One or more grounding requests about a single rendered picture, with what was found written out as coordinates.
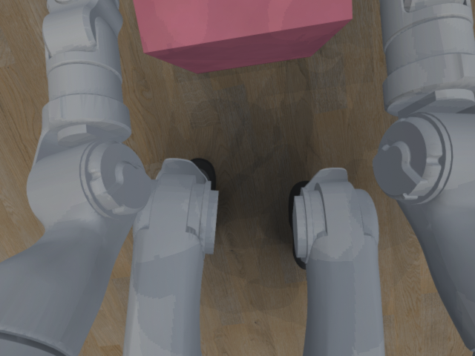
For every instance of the robot right upper arm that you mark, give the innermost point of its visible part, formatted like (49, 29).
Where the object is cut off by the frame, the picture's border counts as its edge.
(426, 162)

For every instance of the robot left upper arm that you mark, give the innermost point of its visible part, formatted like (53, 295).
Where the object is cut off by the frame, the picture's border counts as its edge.
(87, 198)

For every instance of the carton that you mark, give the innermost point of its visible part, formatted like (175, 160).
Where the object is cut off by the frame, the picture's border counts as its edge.
(209, 35)

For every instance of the robot left forearm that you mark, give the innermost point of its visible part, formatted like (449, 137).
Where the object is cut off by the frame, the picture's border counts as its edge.
(84, 76)

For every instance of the robot right thigh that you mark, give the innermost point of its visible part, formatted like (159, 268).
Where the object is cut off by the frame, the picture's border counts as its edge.
(344, 311)

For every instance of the robot right forearm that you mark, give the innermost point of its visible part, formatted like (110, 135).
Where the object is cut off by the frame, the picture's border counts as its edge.
(430, 56)

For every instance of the robot right foot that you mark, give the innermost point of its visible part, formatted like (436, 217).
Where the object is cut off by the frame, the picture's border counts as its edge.
(296, 189)

